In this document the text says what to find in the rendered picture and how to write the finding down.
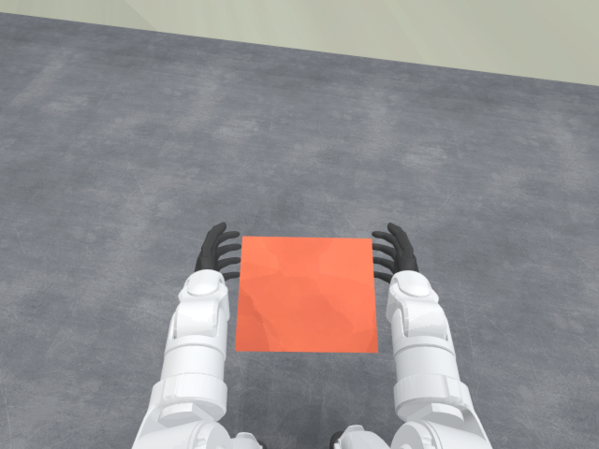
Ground left robot upper arm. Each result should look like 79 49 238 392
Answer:
133 419 233 449

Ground left robot forearm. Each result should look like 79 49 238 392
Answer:
132 269 230 449

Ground robot left shin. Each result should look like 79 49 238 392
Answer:
236 432 259 444

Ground carton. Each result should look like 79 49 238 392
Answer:
235 237 378 353

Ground right robot forearm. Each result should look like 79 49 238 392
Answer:
386 270 492 448

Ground robot right hand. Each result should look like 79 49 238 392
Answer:
372 223 419 284

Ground right robot thigh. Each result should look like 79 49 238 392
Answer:
334 430 390 449

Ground robot left hand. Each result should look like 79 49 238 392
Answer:
194 222 241 281

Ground right robot upper arm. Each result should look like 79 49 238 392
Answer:
390 419 492 449

